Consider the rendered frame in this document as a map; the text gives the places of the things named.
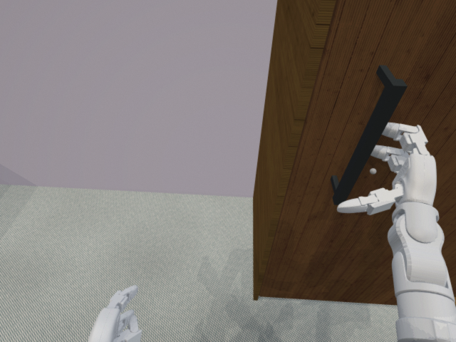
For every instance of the left robot hand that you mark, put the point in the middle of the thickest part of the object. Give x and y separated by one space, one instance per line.
109 324

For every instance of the right robot forearm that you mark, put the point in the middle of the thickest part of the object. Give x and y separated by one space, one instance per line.
426 303

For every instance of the handle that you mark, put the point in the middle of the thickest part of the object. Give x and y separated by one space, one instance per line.
387 103

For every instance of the right robot hand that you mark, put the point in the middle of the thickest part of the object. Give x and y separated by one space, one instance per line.
416 172

